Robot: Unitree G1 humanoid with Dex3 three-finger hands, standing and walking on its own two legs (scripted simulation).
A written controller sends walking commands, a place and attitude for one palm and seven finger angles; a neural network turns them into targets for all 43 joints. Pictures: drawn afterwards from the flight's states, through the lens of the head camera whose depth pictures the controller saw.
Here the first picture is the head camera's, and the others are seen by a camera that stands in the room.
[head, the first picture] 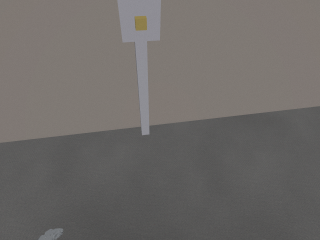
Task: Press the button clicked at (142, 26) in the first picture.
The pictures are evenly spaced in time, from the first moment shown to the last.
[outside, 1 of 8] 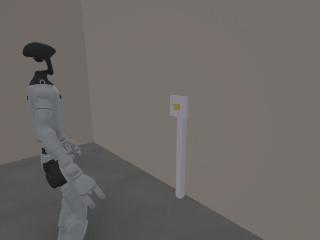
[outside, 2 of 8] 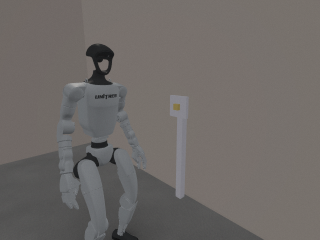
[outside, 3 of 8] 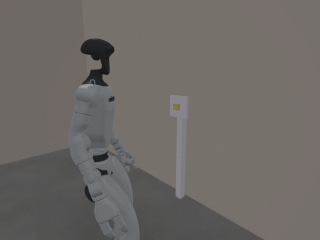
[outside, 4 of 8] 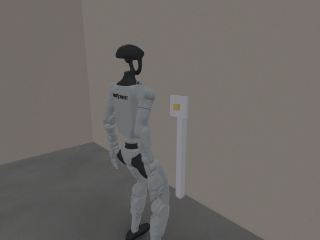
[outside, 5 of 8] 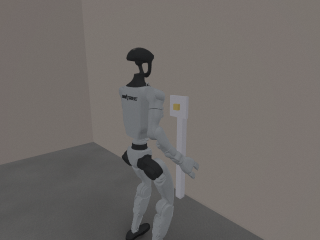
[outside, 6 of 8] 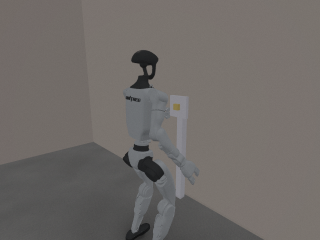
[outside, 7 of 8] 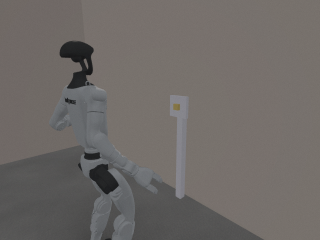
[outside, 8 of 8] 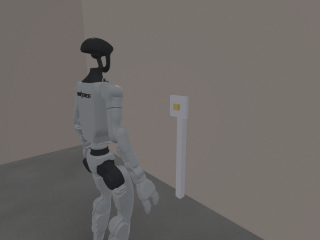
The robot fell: no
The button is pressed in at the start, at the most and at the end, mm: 0 8 0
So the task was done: yes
